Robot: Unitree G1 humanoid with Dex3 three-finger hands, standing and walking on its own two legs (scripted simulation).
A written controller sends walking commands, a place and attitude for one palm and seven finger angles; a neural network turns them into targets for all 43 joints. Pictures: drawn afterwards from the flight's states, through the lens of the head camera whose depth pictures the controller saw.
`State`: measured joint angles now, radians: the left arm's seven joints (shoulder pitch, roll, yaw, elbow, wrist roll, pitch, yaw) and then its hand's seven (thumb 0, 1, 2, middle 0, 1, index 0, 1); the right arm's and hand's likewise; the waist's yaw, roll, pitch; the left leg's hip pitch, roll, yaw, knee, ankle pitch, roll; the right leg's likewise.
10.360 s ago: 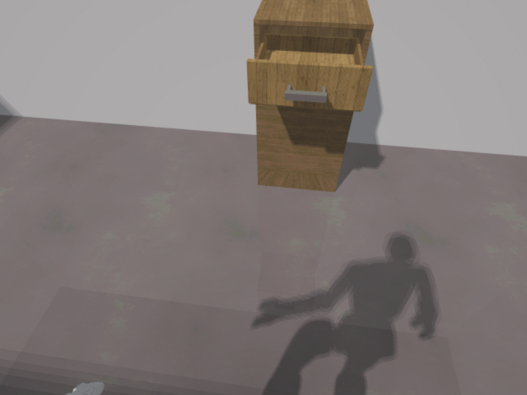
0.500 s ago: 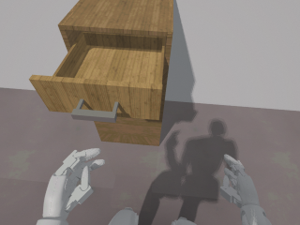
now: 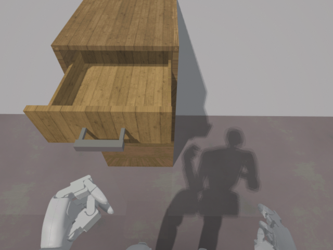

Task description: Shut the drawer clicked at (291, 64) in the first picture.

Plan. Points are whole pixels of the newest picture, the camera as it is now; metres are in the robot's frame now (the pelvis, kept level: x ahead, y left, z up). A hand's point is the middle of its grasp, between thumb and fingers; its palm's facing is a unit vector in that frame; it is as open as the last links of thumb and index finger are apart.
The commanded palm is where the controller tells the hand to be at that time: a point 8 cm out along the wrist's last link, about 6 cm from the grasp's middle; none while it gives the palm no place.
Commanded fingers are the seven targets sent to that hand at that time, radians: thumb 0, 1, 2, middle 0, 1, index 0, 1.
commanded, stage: raise the hand and make a fist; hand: left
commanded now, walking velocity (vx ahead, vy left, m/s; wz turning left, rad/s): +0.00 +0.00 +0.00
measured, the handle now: (101, 138) +0.38 +0.20 +0.04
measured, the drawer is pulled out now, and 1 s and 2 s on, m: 0.27 0.27 0.27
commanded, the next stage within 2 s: bring the fist close to the handle in 0.88 s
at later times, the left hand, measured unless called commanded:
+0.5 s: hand (86, 203) +0.19 +0.15 +0.13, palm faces +0.04 -1.00 -0.04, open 3.2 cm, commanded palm +0.15 +0.20 +0.14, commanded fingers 0.00 0.90 0.90 -1.40 -1.60 -1.40 -1.60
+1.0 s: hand (96, 206) +0.18 +0.13 +0.13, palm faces +0.04 -1.00 -0.05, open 3.3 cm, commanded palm +0.15 +0.19 +0.13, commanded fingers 0.00 0.90 0.90 -1.40 -1.60 -1.40 -1.60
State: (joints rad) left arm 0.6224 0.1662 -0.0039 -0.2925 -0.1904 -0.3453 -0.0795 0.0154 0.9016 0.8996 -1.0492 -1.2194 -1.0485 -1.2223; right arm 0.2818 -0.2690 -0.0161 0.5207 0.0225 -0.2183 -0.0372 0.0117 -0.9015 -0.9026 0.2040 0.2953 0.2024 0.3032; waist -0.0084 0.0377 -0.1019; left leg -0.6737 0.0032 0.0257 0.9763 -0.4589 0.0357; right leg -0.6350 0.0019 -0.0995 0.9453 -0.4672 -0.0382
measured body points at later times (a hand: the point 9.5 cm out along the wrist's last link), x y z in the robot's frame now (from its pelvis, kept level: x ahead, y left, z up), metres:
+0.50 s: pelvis +0.02 +0.01 +0.02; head +0.02 -0.01 +0.47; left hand +0.18 +0.20 +0.13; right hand +0.21 -0.20 -0.04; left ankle +0.02 +0.10 -0.68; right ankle +0.01 -0.10 -0.68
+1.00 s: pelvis +0.02 -0.01 +0.02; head +0.01 -0.03 +0.47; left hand +0.17 +0.18 +0.14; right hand +0.21 -0.22 -0.04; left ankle +0.02 +0.10 -0.68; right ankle +0.01 -0.10 -0.68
